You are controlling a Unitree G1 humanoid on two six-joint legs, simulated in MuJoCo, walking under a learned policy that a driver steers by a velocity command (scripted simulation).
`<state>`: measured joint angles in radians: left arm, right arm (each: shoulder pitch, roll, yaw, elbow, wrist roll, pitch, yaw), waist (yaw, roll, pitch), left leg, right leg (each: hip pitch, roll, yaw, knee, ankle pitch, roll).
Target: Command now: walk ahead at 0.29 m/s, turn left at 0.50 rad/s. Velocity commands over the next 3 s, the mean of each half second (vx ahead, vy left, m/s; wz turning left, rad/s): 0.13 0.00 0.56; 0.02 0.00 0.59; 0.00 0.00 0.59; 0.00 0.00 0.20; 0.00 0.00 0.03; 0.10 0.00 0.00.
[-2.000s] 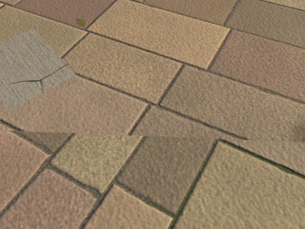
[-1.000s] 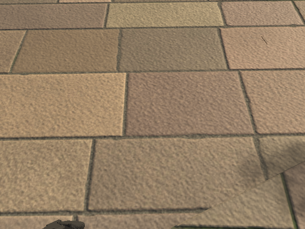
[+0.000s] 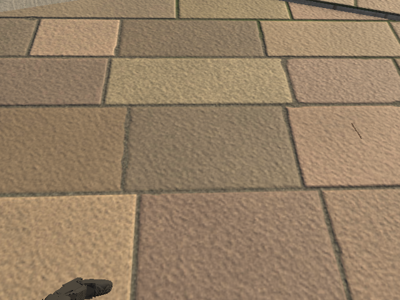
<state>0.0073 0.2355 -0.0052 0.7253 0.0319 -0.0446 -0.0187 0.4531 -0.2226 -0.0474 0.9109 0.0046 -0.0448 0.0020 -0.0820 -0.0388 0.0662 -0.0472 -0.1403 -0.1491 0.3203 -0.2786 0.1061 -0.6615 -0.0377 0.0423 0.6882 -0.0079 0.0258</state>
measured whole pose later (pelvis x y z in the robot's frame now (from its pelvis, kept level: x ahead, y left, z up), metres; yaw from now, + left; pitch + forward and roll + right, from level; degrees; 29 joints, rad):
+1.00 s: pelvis +0.10 -0.02 -0.01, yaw +36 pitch +1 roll +0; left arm 0.16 0.28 0.04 0.69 0.00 0.03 0.03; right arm 0.25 -0.31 -0.08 0.71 -0.01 0.06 0.02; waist -0.03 0.02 0.05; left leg -0.30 -0.14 -0.22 0.51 -0.21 0.04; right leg -0.29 0.05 0.05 0.58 -0.35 0.00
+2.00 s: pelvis +0.08 -0.01 +0.00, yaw +58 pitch -1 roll +0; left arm 0.24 0.23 0.01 0.88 0.01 0.02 0.02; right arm 0.21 -0.23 0.01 0.90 -0.02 0.01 -0.01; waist 0.00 0.01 0.03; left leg -0.16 -0.09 -0.05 0.40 -0.21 0.06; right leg -0.15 0.00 0.01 0.43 -0.25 -0.01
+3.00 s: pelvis +0.11 +0.01 +0.00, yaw +57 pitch +0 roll +0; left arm 0.42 0.20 0.04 1.14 0.03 -0.02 0.02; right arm 0.27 -0.18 -0.01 1.11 -0.03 -0.03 0.00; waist 0.03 -0.02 -0.01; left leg -0.32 -0.01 0.04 0.72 -0.42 0.06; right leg -0.09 0.04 0.01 0.38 -0.30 -0.06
